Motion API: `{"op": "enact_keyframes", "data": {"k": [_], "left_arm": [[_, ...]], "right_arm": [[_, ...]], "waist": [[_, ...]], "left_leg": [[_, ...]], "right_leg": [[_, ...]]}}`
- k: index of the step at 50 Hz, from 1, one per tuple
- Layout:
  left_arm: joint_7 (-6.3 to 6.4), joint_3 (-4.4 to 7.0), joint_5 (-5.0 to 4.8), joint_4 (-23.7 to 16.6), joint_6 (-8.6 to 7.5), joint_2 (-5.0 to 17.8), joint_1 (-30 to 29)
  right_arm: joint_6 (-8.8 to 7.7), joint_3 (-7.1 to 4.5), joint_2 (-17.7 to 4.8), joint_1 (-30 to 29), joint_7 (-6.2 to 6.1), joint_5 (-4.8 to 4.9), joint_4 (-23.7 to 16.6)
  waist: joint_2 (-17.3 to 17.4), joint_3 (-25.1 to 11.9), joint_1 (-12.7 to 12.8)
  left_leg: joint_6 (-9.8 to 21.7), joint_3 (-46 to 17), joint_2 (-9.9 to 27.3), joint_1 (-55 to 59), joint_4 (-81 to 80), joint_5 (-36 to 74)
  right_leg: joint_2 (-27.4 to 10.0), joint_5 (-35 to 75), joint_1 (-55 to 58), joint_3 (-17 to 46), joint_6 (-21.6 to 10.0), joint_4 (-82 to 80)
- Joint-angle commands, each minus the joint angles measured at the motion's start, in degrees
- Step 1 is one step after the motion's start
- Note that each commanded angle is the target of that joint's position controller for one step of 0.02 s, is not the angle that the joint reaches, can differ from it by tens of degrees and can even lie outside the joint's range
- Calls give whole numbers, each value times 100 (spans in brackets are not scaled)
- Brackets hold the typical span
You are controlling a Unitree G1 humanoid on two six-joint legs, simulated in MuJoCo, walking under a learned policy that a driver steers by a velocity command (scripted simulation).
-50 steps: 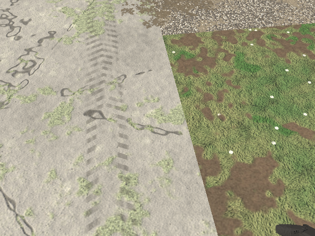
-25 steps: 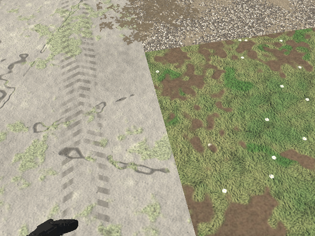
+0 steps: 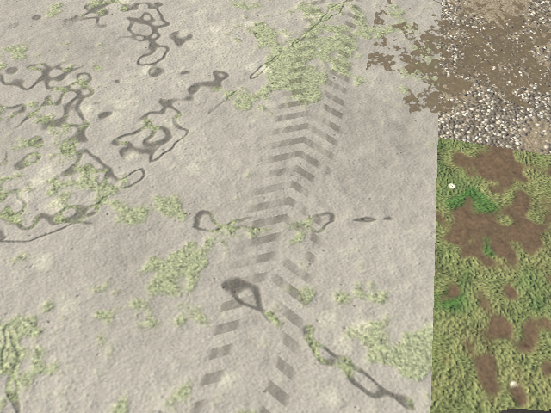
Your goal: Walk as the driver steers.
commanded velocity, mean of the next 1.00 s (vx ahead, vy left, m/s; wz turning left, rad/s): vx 0.50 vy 0.00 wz -0.25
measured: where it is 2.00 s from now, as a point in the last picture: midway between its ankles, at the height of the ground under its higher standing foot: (376, 202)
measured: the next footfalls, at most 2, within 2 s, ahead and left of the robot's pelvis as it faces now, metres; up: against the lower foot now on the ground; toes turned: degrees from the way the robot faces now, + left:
right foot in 0.48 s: +0.45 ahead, -0.14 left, +0.00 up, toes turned -6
left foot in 0.96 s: +0.76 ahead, +0.00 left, +0.00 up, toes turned -23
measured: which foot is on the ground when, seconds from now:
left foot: down 0.00-0.50, up 0.52-0.94, down 0.96-1.00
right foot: up 0.00-0.46, down 0.48-0.98, up 1.00-1.00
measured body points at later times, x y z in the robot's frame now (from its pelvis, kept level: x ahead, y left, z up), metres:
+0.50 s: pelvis +0.29 -0.04 +0.00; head +0.33 -0.05 +0.45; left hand +0.50 +0.19 -0.09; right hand +0.32 -0.34 -0.12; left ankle +0.10 +0.07 -0.70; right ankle +0.41 -0.14 -0.72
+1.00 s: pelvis +0.59 -0.06 +0.01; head +0.61 -0.07 +0.45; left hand +0.73 +0.20 -0.11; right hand +0.71 -0.37 -0.06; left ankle +0.72 +0.01 -0.72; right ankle +0.42 -0.13 -0.69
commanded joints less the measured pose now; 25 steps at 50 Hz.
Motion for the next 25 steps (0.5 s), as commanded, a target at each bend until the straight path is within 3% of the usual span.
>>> {"op": "enact_keyframes", "data": {"k": [1,2,3,5,8,13,16,19,20,22,23,24,25], "left_arm": [[-7,77,-12,-784,-386,684,-508],[23,119,102,-698,-346,735,-405],[2,132,119,-648,-268,729,-270],[-22,98,136,-506,-132,551,-56],[-10,29,114,-587,-28,381,-484],[-132,-52,13,-709,-73,245,-1172],[-230,-72,-33,-855,-84,242,-1500],[-355,-85,-19,-1025,-100,231,-1671],[-392,-81,-6,-1062,-104,242,-1633],[-407,2,31,-1041,-78,411,-1214],[-384,113,46,-933,-55,609,-644],[-324,262,41,-763,-38,895,189],[-234,434,73,-706,-5,1509,959]], "right_arm": [[-147,-273,-910,1061,-43,-17,-129],[-152,-196,-675,729,-66,-57,-193],[-158,-153,-583,564,-89,-123,-273],[-225,-128,-545,555,-120,-137,-186],[-295,-136,-659,795,-182,-140,41],[-330,-115,-734,1007,-227,-157,320],[-313,-137,-777,1187,-225,-149,541],[-224,-166,-806,1260,-254,-114,690],[-187,-181,-840,1222,-277,-99,706],[-115,-220,-987,1063,-343,-96,658],[-60,-224,-1034,983,-384,-95,627],[-37,-189,-986,932,-431,-95,582],[-132,-48,-609,1340,-432,-206,356]], "waist": [[138,-1043,-508],[185,-852,-284],[321,-806,-137],[305,-821,-53],[287,-525,-198],[322,-178,-542],[250,50,-693],[223,116,-710],[264,62,-652],[478,-353,-383],[513,-734,-55],[348,-1202,390],[-654,-2020,440]], "left_leg": [[1215,-3076,1612,3274,-2097,-187],[1090,-2558,1434,2633,-2155,471],[1066,-2339,1333,2220,-2284,864],[1113,-1866,1282,1885,-2463,1660],[995,-1274,1207,1817,-2698,2008],[638,-625,1150,2078,-2968,1349],[610,-447,1392,2633,-2958,1358],[516,-301,1625,3339,-2628,2002],[453,-230,1664,3491,-2433,2520],[291,-17,1598,3610,-1665,4594],[177,142,1474,3524,-829,5477],[-32,351,1256,2871,410,5275],[-384,476,704,833,2598,3013]], "right_leg": [[-141,541,-3181,683,-208,917],[-318,818,-2761,679,-181,471],[-397,1017,-2404,684,-150,323],[-412,1292,-2160,537,-18,32],[-448,2158,-2489,483,104,-728],[-253,3679,-2440,366,-48,-2275],[-116,3610,-2662,400,-182,-2742],[20,3010,-2940,354,-382,-3012],[88,2736,-2863,267,-465,-3059],[445,2141,-2095,-108,-668,-3018],[690,2022,-1307,-284,-805,-3064],[740,2385,49,-110,-1025,-3275],[-609,2452,2302,2058,-1817,-3222]]}}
